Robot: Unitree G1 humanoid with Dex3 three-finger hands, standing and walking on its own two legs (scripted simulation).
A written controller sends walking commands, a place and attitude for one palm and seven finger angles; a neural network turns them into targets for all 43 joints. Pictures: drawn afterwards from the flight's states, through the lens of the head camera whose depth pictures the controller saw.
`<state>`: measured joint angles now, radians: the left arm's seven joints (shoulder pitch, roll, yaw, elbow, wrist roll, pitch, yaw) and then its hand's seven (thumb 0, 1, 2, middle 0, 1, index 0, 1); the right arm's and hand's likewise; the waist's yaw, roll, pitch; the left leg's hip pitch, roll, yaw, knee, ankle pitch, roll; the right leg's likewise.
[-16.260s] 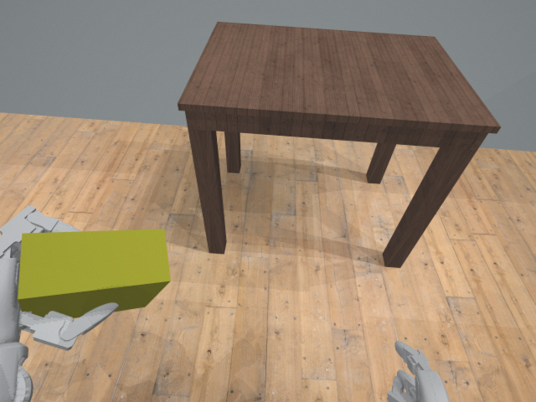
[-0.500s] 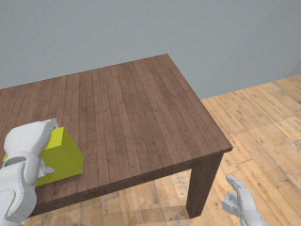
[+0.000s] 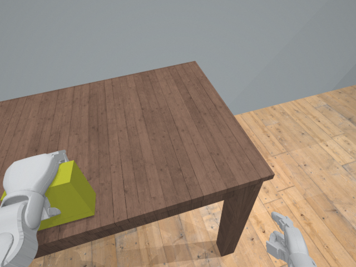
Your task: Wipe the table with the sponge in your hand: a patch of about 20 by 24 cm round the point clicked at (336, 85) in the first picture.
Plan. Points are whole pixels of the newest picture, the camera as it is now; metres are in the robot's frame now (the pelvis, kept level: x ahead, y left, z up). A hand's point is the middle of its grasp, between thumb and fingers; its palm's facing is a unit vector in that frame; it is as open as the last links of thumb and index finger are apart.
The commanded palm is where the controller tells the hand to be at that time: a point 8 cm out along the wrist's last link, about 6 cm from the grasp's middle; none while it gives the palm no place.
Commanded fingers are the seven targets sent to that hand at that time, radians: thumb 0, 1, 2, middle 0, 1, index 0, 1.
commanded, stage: lower the sponge onto the table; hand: left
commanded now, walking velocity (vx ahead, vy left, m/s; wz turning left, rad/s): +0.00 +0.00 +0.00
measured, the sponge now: (60, 201) +0.21 +0.32 +0.03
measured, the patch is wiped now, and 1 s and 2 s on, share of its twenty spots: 0.00 0.15 0.30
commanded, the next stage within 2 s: wipe forward along the first lane in 0.26 s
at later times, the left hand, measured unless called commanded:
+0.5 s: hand (51, 188) +0.22 +0.32 +0.08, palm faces -0.01 -0.05 -1.00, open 10.3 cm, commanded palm +0.21 +0.32 +0.13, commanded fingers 0.00 0.10 1.30 -1.20 -1.60 -1.20 -1.60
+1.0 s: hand (54, 168) +0.27 +0.34 +0.08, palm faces -0.05 -0.01 -1.00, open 10.3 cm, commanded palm +0.26 +0.34 +0.11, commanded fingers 0.00 0.10 1.30 -1.20 -1.60 -1.20 -1.60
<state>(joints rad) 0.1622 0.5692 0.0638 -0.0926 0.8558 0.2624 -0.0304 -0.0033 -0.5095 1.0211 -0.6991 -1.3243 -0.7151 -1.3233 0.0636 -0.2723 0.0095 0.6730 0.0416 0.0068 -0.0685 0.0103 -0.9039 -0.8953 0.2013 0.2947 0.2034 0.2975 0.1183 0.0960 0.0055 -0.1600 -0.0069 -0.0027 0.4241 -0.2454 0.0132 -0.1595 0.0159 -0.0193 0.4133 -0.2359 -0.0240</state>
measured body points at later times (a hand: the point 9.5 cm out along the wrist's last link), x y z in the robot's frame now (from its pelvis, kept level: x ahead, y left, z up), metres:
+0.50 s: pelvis -0.01 +0.00 +0.00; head +0.00 -0.03 +0.45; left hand +0.22 +0.32 +0.14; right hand +0.23 -0.20 -0.09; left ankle -0.01 +0.11 -0.74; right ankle -0.01 -0.11 -0.74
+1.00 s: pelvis -0.01 +0.00 +0.00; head +0.01 -0.04 +0.44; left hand +0.27 +0.34 +0.13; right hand +0.19 -0.25 -0.12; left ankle -0.01 +0.11 -0.74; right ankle -0.01 -0.11 -0.74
